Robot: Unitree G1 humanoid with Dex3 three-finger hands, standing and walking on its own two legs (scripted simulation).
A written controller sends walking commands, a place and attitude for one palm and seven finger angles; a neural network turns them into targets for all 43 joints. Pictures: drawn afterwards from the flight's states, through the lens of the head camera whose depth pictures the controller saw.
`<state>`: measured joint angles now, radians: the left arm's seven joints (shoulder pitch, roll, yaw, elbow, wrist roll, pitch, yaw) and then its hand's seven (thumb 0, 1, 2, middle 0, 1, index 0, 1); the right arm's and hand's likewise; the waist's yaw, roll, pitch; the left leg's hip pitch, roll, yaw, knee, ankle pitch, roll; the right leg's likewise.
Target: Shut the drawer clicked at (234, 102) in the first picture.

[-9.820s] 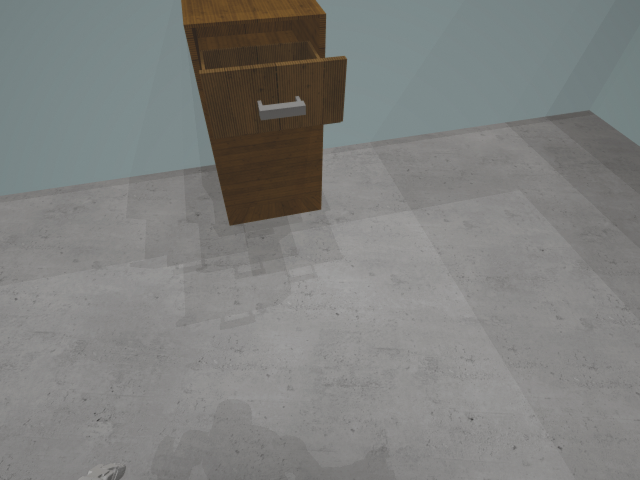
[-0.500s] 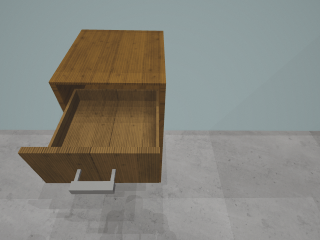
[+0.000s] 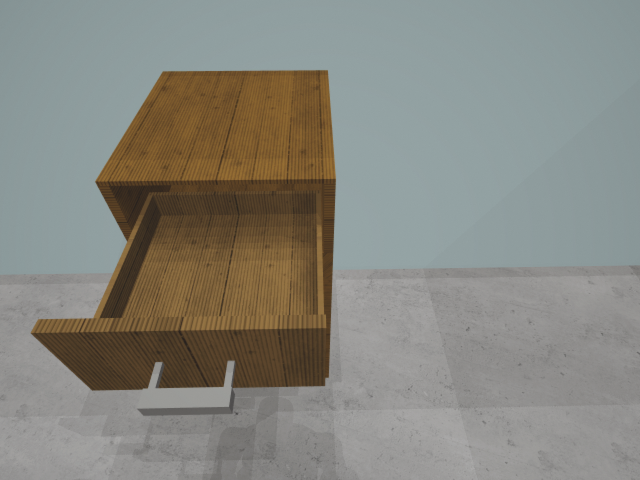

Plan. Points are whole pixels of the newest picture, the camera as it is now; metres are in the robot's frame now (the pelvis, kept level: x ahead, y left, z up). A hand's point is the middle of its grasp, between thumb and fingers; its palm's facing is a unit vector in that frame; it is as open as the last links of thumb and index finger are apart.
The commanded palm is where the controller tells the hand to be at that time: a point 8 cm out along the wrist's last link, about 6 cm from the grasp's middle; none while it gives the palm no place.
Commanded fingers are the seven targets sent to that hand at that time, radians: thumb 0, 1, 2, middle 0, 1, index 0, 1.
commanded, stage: look again from close up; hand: left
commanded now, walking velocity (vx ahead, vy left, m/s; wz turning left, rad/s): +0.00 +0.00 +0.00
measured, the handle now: (191, 384) +0.25 +0.20 -0.05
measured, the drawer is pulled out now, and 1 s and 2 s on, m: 0.29 0.29 0.29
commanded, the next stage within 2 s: shuffle to correct the standing spot in 0.22 s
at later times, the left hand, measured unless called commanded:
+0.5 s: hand out of the picture +0.02 +0.17 -0.17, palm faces +0.02 -0.98 -0.20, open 7.3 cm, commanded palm none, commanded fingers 0.00 0.90 0.90 -0.20 -0.30 -0.20 -0.30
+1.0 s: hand out of the picture +0.01 +0.18 -0.17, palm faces +0.03 -0.98 -0.22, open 7.4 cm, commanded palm none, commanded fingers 0.00 0.90 0.90 -0.20 -0.30 -0.20 -0.30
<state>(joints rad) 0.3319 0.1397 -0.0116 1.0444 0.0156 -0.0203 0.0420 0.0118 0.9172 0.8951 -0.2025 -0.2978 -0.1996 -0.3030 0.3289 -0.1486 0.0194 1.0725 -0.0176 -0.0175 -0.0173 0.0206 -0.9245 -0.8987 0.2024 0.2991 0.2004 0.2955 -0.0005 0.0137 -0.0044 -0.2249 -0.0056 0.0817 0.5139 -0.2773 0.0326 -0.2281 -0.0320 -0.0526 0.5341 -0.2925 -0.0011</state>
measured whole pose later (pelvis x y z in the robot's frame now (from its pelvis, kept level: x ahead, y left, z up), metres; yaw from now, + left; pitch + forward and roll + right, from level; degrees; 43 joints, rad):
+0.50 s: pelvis +0.01 -0.01 +0.00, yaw +0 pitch -1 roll +1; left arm 0.29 0.17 0.00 1.02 0.01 0.01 0.04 0.01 0.91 0.90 -0.20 -0.30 -0.20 -0.30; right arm 0.25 -0.15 0.01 1.09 -0.01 -0.01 -0.02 0.01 -0.92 -0.90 0.20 0.30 0.20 0.30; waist 0.00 -0.03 0.05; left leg -0.19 0.00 0.07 0.46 -0.26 0.02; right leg -0.20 -0.03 -0.06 0.51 -0.29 -0.01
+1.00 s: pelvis +0.01 -0.01 +0.00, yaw +1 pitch -1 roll +0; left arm 0.33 0.18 -0.01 1.02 0.01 -0.01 0.02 0.01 0.91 0.90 -0.20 -0.30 -0.20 -0.30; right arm 0.33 -0.17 0.02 1.03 -0.02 0.00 -0.01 0.01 -0.91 -0.90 0.20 0.30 0.20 0.30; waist 0.00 0.01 0.00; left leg -0.22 -0.01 0.06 0.53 -0.29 0.02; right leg -0.21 -0.02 -0.05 0.55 -0.32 -0.01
